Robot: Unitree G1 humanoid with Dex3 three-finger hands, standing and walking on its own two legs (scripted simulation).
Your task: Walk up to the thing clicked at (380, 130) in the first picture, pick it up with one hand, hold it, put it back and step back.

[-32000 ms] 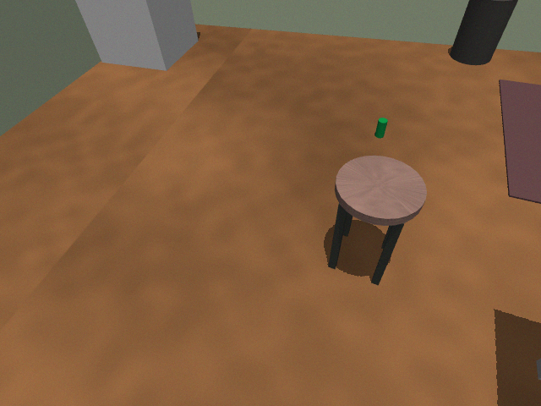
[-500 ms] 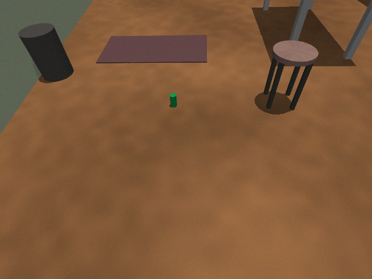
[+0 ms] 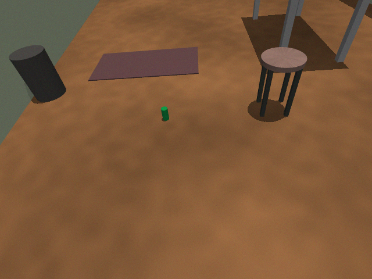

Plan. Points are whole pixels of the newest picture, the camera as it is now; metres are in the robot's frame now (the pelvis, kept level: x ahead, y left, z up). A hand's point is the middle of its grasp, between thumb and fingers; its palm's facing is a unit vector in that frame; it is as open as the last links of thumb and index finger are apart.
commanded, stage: walk up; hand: left
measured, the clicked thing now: (165, 113) +1.46 +0.33 -0.70
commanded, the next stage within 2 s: none
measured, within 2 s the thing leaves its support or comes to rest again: neither
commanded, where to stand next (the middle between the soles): +1.05 +0.10 m, yaw +1 degrees
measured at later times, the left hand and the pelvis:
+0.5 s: hand (90, 243) +0.26 +0.32 -0.15, palm faces +0.01 -0.94 -0.33, open 7.4 cm; pelvis +0.22 +0.05 +0.00, yaw +3 degrees
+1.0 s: hand (113, 159) +0.51 +0.31 -0.11, palm faces +0.02 -0.92 -0.39, open 7.3 cm; pelvis +0.45 +0.04 +0.01, yaw +2 degrees
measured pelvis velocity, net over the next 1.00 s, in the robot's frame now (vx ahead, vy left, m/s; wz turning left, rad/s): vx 0.45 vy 0.04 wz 0.03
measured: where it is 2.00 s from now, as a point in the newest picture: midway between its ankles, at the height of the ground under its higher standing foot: (191, 177)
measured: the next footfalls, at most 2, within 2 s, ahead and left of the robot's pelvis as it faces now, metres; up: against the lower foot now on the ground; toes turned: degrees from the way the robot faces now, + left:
left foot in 0.36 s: +0.32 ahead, +0.17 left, +0.00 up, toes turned +8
right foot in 0.80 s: +0.52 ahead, -0.09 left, +0.00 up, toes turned -3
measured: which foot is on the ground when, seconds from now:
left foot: up 0.00-0.34, down 0.36-0.82, up 0.84-1.00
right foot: down 0.00-0.40, up 0.42-0.78, down 0.80-1.00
